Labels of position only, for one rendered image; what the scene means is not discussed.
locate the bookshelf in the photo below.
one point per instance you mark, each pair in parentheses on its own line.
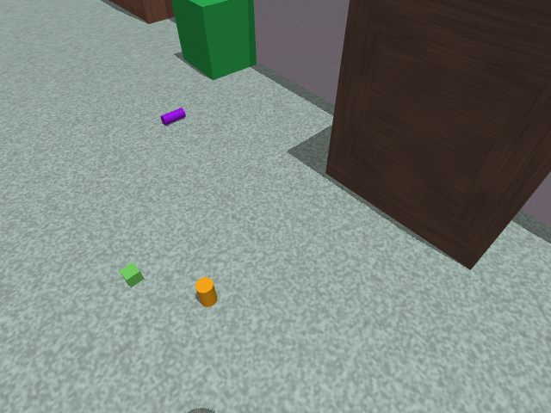
(148,10)

